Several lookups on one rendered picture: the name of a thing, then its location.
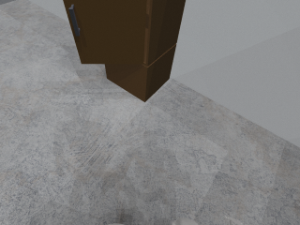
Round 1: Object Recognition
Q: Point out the handle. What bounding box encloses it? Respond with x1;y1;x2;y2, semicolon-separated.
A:
68;4;81;37

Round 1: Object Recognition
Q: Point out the cupboard door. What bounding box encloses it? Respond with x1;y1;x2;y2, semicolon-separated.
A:
63;0;147;65

